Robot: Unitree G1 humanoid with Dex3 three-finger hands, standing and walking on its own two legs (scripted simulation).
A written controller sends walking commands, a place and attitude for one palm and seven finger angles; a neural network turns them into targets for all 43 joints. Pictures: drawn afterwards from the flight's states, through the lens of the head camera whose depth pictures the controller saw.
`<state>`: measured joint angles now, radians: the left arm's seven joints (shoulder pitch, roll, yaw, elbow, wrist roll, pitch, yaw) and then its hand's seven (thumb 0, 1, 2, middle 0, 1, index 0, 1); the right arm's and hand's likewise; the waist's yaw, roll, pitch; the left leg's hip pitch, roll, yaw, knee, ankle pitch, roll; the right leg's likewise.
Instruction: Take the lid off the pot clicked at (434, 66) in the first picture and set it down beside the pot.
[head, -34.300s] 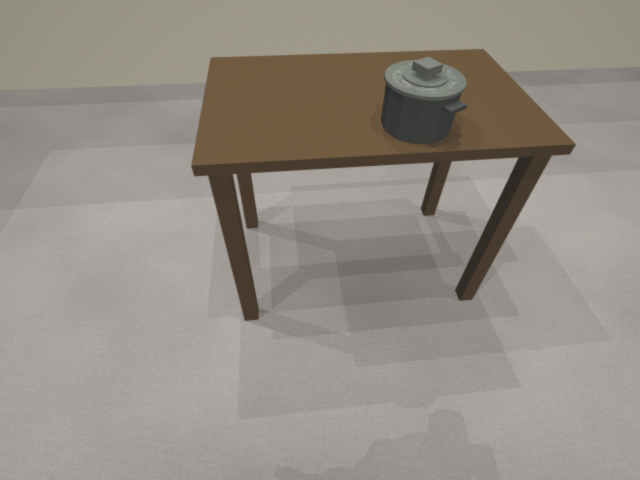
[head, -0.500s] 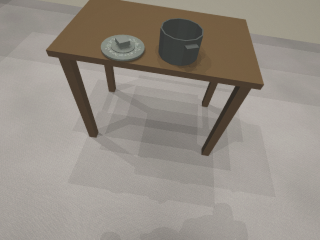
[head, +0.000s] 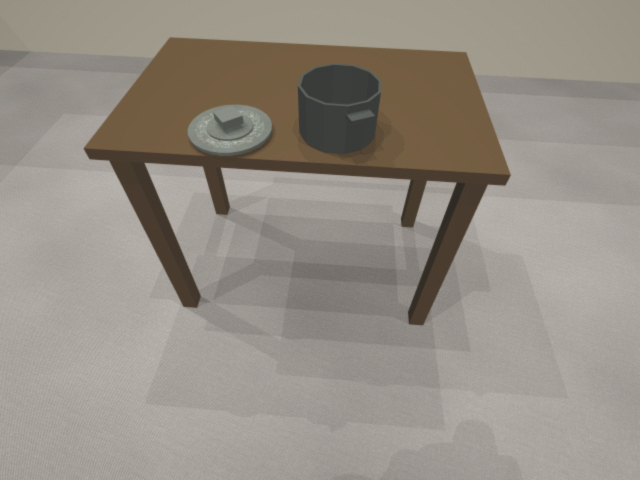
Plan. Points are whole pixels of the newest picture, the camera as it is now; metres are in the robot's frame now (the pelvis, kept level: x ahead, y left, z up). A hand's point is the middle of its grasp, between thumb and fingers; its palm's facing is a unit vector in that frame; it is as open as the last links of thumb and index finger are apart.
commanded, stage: let the arm hang, fingers relaxed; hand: left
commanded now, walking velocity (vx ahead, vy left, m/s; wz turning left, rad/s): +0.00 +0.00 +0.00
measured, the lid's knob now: (228, 117) +0.82 +0.24 -0.01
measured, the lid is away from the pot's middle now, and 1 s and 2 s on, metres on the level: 0.25 0.25 0.25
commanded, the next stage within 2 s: look to check the result in 0.20 s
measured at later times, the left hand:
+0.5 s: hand out of the picture +0.02 +0.17 -0.18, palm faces +0.04 -0.98 -0.19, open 7.3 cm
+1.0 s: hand out of the picture +0.01 +0.17 -0.18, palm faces +0.04 -0.98 -0.18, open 7.3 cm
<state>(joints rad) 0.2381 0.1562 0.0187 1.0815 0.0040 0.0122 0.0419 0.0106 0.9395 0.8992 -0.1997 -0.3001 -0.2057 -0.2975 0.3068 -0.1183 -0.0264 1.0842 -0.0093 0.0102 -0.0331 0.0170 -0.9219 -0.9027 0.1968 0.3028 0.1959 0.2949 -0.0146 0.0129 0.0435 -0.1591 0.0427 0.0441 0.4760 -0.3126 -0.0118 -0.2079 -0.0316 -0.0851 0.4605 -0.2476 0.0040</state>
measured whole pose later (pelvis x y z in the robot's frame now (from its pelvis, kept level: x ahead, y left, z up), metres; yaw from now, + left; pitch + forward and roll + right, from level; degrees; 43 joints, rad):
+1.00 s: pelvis +0.01 +0.01 +0.00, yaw -1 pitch -1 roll -1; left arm 0.28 0.13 0.03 1.12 0.00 0.01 0.05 0.01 0.92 0.90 -0.20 -0.30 -0.20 -0.30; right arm 0.32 -0.09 -0.03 1.12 -0.01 0.00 -0.05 0.01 -0.91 -0.90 0.20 0.30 0.19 0.29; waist -0.01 0.00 0.05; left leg -0.12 0.04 0.06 0.46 -0.33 -0.01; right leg -0.17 -0.03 -0.07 0.44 -0.26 0.01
